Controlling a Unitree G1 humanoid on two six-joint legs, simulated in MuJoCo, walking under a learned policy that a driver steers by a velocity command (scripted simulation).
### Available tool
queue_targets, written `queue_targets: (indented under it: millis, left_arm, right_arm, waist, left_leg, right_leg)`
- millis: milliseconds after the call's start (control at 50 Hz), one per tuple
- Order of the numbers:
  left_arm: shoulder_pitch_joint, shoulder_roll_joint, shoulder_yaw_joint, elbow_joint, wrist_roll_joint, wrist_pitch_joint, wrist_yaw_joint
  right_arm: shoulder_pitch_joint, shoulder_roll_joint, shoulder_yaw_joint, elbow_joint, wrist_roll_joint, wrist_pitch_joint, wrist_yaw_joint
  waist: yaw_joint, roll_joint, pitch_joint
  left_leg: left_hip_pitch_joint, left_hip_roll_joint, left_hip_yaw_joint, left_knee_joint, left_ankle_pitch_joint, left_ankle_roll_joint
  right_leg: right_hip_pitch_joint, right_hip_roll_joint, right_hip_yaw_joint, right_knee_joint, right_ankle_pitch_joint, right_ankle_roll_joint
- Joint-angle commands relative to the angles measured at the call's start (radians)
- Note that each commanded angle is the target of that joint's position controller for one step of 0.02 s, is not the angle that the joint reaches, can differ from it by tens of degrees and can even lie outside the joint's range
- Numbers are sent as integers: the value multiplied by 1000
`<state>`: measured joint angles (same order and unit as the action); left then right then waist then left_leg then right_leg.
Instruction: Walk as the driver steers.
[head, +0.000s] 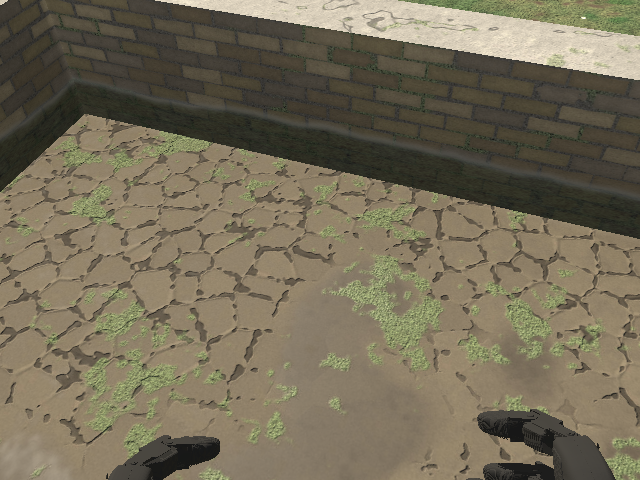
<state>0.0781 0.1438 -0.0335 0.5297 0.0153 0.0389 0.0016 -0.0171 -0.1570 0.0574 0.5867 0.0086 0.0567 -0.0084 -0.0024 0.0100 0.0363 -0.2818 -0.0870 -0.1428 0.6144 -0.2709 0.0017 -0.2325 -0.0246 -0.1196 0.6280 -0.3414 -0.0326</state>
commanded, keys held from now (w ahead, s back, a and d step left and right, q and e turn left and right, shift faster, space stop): w+shift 0.46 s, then shift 0.54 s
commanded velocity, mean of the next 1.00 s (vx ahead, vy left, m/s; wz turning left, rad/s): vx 0.67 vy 0.00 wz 0.00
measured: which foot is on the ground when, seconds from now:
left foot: down 0.00-1.00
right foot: down 0.00-1.00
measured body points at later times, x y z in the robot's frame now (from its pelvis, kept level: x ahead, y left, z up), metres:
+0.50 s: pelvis +0.00 -0.01 +0.00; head +0.00 -0.01 +0.45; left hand +0.22 +0.18 -0.06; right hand +0.25 -0.20 -0.05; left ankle +0.04 +0.12 -0.73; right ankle +0.00 -0.09 -0.73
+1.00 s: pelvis +0.03 -0.02 +0.02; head +0.03 -0.03 +0.47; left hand +0.20 +0.18 -0.07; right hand +0.18 -0.23 -0.10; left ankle +0.04 +0.12 -0.73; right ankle +0.00 -0.09 -0.73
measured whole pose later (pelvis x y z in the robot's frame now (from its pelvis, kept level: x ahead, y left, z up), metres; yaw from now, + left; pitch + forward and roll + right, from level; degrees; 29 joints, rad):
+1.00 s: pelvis +0.03 -0.02 +0.02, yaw +0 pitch +0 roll +1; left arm 0.19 0.16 -0.05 0.59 0.01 0.03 -0.02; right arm 0.12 -0.16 0.03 0.74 0.00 0.08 0.00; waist -0.03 0.01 0.01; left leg -0.17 -0.04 -0.14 0.35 -0.17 -0.02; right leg -0.13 0.01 -0.12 0.38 -0.25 -0.06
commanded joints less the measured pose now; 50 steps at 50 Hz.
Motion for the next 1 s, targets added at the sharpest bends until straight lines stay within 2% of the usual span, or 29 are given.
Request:
queue_targets:
  millis: [20, 260, 280, 400, 420, 460, 520, 540, 600, 680, 700, 720, 740, 780, 840, 860, 1000]
  left_arm:
    - [-97, 71, 20, -100, -1, -18, 2]
    - [-82, 72, 15, -98, 0, -19, 2]
    - [-85, 73, 16, -100, -5, -28, 1]
    - [-84, 69, 11, -105, -5, -36, -2]
    - [-81, 68, 10, -105, -1, -27, -1]
    - [-83, 70, 11, -107, 0, -20, 0]
    - [-43, 67, 6, -101, 2, -20, -2]
    - [-38, 67, 5, -102, -2, -29, -5]
    - [-19, 59, -2, -101, -1, -31, -12]
    - [28, 44, -14, -86, 6, -33, -12]
    - [45, 55, -8, -73, -1, -44, -11]
    - [-19, 62, -13, -98, -2, -42, -11]
    - [3, 66, -11, -85, 2, -42, -11]
    - [43, 75, -7, -64, 2, -42, -11]
    - [63, 80, -2, -43, -2, -36, -12]
    - [66, 78, -4, -36, 4, -31, -12]
    - [75, 88, 3, -14, -6, -17, -17]
  right_arm:
    - [-138, -59, -19, -105, -2, -20, -4]
    - [-137, -58, -20, -91, -4, -21, -4]
    - [-145, -64, -24, -93, 3, -20, -8]
    - [-146, -60, -24, -96, 2, -15, -11]
    - [-139, -54, -19, -93, -6, -17, -7]
    - [-144, -55, -19, -93, -6, -20, -5]
    - [-95, -62, -19, -74, -15, -16, -9]
    - [-91, -70, -24, -72, -7, -11, -12]
    - [-68, -72, -26, -61, -6, 4, -11]
    - [-25, -73, -28, -28, -7, 12, -7]
    - [-25, -83, -32, -20, -1, 12, -4]
    - [-47, -63, -30, -29, -5, 8, 12]
    - [-6, -61, -32, -8, -17, 6, 16]
    - [24, -72, -38, 23, -22, 5, 14]
    - [46, -71, -41, 53, -17, 8, 7]
    - [37, -51, -35, 50, -14, 11, 9]
    - [79, -67, -42, 85, -11, 12, -1]
  waist:
    - [3, -23, -125]
    - [8, -14, -118]
    - [10, -10, -123]
    - [7, -14, -125]
    - [5, -18, -120]
    - [8, -18, -110]
    - [3, -14, -134]
    - [2, -11, -129]
    - [-3, -9, -87]
    - [-7, 23, -43]
    - [4, 14, -53]
    - [-26, -9, 1]
    - [-34, -12, -54]
    - [-28, -5, -82]
    - [-24, -20, -105]
    - [-26, -22, -117]
    - [-21, -26, -128]
  left_leg:
    - [-83, 67, -3, -89, 186, 21]
    - [-68, 70, 10, -91, 201, 15]
    - [-60, 73, 7, -81, 219, 13]
    - [-60, 75, 9, -73, 216, 10]
    - [-67, 73, 13, -83, 196, 12]
    - [-70, 73, 14, -87, 188, 12]
    - [-48, 69, 5, -83, 159, 12]
    - [-47, 70, -3, -77, 140, 11]
    - [-79, 70, -24, -99, 35, 13]
    - [-88, 81, -67, -172, -33, 18]
    - [-73, 90, -85, -187, -42, 15]
    - [-59, 93, -61, -168, 109, 14]
    - [-12, 100, -67, -194, 130, 14]
    - [15, 104, -73, -226, 163, 15]
    - [41, 113, -71, -262, 206, 14]
    - [66, 116, -77, -279, 228, 14]
    - [76, 130, -58, -304, 260, 10]
  right_leg:
    - [134, -73, 87, -114, 92, 22]
    - [127, -73, 98, -131, 85, 16]
    - [121, -70, 94, -123, 98, 18]
    - [107, -72, 96, -123, 93, 16]
    - [110, -75, 101, -132, 75, 13]
    - [104, -77, 104, -137, 62, 14]
    - [106, -72, 104, -128, 52, 7]
    - [93, -69, 102, -123, 46, 6]
    - [55, -66, 107, -138, -52, -5]
    - [34, -59, 105, -171, -109, -11]
    - [46, -68, 112, -201, -102, -11]
    - [5, -92, 139, -206, 101, -9]
    - [33, -96, 137, -216, 163, -9]
    - [93, -95, 134, -236, 241, -7]
    - [159, -94, 131, -263, 338, -7]
    - [162, -97, 124, -269, 352, -6]
    - [212, -99, 131, -307, 431, -14]
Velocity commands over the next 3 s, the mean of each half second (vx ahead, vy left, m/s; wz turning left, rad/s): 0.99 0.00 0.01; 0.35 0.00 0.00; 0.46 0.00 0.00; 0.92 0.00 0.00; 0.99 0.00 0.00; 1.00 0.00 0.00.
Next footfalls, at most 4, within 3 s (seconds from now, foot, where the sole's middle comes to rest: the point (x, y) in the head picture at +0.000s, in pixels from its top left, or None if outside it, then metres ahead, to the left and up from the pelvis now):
none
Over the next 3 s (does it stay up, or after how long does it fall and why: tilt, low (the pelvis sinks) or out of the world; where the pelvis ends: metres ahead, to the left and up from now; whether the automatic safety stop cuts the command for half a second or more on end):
stays up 0.01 0.02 0.00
